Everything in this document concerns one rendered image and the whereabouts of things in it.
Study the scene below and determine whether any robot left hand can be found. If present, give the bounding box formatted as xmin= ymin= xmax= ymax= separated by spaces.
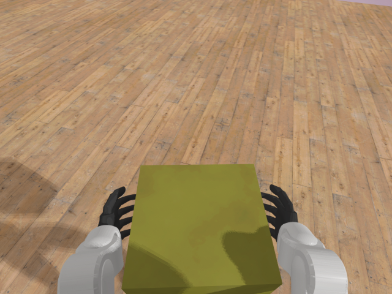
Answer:
xmin=98 ymin=186 xmax=136 ymax=240

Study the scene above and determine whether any left robot forearm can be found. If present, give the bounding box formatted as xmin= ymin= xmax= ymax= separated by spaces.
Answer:
xmin=57 ymin=225 xmax=124 ymax=294

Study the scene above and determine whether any robot right hand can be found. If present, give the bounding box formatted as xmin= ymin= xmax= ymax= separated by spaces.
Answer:
xmin=261 ymin=184 xmax=298 ymax=242

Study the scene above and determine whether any carton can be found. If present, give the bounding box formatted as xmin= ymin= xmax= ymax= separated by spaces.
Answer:
xmin=121 ymin=164 xmax=282 ymax=294

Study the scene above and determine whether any right robot forearm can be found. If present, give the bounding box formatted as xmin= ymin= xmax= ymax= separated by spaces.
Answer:
xmin=277 ymin=222 xmax=348 ymax=294

